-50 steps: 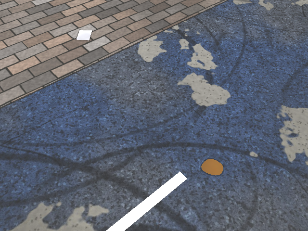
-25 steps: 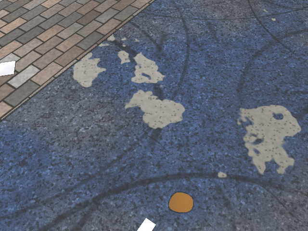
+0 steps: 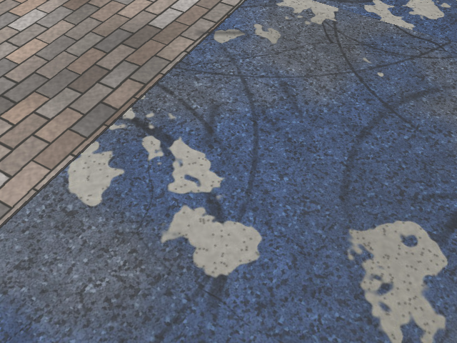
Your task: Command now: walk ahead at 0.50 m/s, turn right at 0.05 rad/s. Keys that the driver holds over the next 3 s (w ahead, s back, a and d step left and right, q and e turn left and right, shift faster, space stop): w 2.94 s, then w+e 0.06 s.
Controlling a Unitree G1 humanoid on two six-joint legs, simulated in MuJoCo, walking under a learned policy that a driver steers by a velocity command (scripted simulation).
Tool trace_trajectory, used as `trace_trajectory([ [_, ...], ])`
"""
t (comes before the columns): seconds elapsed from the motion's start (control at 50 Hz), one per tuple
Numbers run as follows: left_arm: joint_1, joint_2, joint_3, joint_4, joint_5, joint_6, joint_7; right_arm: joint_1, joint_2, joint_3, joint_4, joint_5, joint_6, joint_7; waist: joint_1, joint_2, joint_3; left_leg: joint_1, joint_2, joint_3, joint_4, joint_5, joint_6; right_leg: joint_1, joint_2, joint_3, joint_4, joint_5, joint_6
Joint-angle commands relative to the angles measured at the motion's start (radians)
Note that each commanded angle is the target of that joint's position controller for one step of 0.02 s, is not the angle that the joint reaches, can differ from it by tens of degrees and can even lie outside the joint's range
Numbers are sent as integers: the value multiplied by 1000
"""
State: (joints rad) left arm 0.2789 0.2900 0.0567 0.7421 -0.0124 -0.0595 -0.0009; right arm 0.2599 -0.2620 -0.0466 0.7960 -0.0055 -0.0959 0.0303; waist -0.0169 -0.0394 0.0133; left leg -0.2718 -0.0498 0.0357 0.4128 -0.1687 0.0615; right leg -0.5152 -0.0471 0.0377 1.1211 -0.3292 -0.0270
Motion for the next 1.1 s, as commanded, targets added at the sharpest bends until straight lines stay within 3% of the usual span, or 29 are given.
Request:
trace_trajectory([
  [0.02,8,59,18,-70,7,-5,6,-15,-136,-29,-47,4,-19,-6,23,126,-17,92,267,-271,-259,127,187,-139,-75,26,-76,87,23],
  [0.14,-183,20,1,-113,6,-21,-5,59,-172,-38,-4,20,-2,-22,-41,100,15,128,219,-125,-273,219,143,-115,-52,-15,-441,389,42],
  [0.24,-306,30,1,-159,-7,-34,-32,137,-188,-42,41,28,22,-25,-77,107,49,259,281,-148,-219,220,132,-125,-20,-23,-575,360,15],
  [0.3,-257,64,14,-156,-3,-40,-41,120,-210,-51,50,31,38,-33,-25,130,16,325,304,-151,-122,401,103,-27,11,-41,-625,254,-28],
  [0.32,-164,89,28,-130,1,-41,-37,98,-212,-50,47,32,42,-36,34,127,-41,314,274,-119,-12,555,84,116,41,-71,-659,262,-52],
  [0.34,-11,139,52,-86,7,-40,-28,97,-184,-39,41,25,44,-38,100,104,-151,232,222,-77,176,578,54,357,24,-58,-645,297,-88],
  [0.36,171,220,71,-59,17,-33,-16,106,-121,-13,12,-7,39,-40,154,-44,-313,12,150,-26,512,242,13,663,-190,190,-607,353,-158],
  [0.38,177,260,75,-42,17,-31,-25,232,-33,12,7,11,15,-30,78,-298,-407,-355,-13,-81,791,-406,-31,918,-359,646,-739,136,-310],
  [0.4,161,160,51,-51,4,-29,-25,154,-148,-12,17,32,-1,-22,121,-162,-332,-471,49,-165,882,-407,-23,870,-326,638,-792,-1,-274],
  [0.42,94,130,38,-57,2,-29,-21,56,-179,-22,-13,45,-11,-17,114,-105,-194,-513,94,-137,874,-310,-14,741,-291,489,-812,41,-236],
  [0.44,32,119,32,-63,9,-28,-22,12,-163,-19,-19,37,-13,-20,83,-20,-124,-477,137,-112,827,-223,-20,606,-250,391,-836,145,-218],
  [0.46,-11,96,26,-65,15,-28,-26,-6,-155,-23,-22,21,-9,-22,56,-6,-72,-442,162,-107,771,-172,-29,503,-217,321,-868,233,-214],
  [0.48,-32,83,21,-65,22,-32,-26,18,-141,-24,-16,20,1,-21,24,-30,-65,-384,182,-113,744,-137,-36,438,-197,277,-898,280,-211],
  [0.54,-33,95,27,-40,12,-50,-26,28,-98,-18,-12,15,28,-27,-5,-33,-39,-356,193,-99,661,-83,-64,354,-179,185,-963,359,-229],
  [0.6,-1,119,34,-10,11,-47,-14,-71,-85,-13,-42,6,30,-28,15,-12,-1,-412,197,-94,497,68,-84,359,-163,116,-993,384,-221],
  [0.68,51,140,37,27,2,-36,-4,-203,-62,-3,-72,12,17,-14,64,-14,28,-359,158,-58,257,250,-80,372,-131,37,-998,359,-182],
  [0.74,106,153,40,65,-5,-25,-1,-284,-68,-1,-102,20,10,-1,93,-16,47,-360,138,-54,171,251,-67,448,-165,44,-971,340,-177],
  [0.78,116,159,44,84,-9,-14,2,-309,-80,-3,-120,22,6,10,88,-24,54,-371,132,-61,130,195,-44,516,-197,56,-934,367,-165],
  [0.84,90,176,51,95,-11,1,10,-233,-116,-18,-107,19,-1,16,30,-47,7,-237,92,-26,85,96,0,571,-207,51,-823,571,-133],
  [0.86,74,169,47,94,-10,7,12,-118,-145,-37,-72,16,-2,11,-31,-37,-62,-73,59,6,61,102,24,550,-165,14,-687,711,-110],
  [0.88,80,132,31,84,2,9,15,50,-202,-61,-27,10,-1,2,-95,2,-187,194,118,-51,97,140,66,429,-111,-29,-463,646,-76],
  [0.9,187,35,-1,58,10,-8,9,164,-304,-85,-11,-7,6,-5,-78,215,-341,600,372,-468,77,23,216,27,33,-85,-66,282,2],
  [0.92,177,38,-5,72,7,-30,4,196,-250,-70,0,11,11,-1,-94,307,-404,671,440,-760,-82,-109,267,-152,103,41,107,-250,11],
  [0.94,97,126,19,53,-20,-44,-4,138,-198,-51,-7,17,10,-2,-95,225,-265,572,411,-658,-106,-199,219,-252,39,83,187,-217,-4],
  [0.96,24,131,18,32,-28,-50,-4,65,-172,-43,-22,14,11,-4,-72,163,-161,430,377,-531,-124,-170,187,-262,-14,49,160,-127,-16],
  [0.98,-15,123,20,26,-14,-48,0,3,-144,-35,-28,6,10,-2,-44,110,-82,288,338,-437,-159,-98,173,-229,-51,30,95,-49,-14],
  [1.02,18,98,25,40,-3,-25,4,-53,-107,-24,-33,-6,2,2,14,144,-46,134,286,-334,-221,10,159,-111,-92,38,15,37,-6],
  [1.06,32,68,20,48,1,-7,8,-46,-121,-29,-20,0,-10,1,32,135,-36,85,274,-268,-263,87,175,-89,-98,27,-32,81,12],
  [1.1,-29,64,20,28,8,-2,12,-22,-144,-35,-1,1,-13,-8,25,109,-8,91,273,-225,-288,149,184,-145,-105,26,-123,166,32],
])
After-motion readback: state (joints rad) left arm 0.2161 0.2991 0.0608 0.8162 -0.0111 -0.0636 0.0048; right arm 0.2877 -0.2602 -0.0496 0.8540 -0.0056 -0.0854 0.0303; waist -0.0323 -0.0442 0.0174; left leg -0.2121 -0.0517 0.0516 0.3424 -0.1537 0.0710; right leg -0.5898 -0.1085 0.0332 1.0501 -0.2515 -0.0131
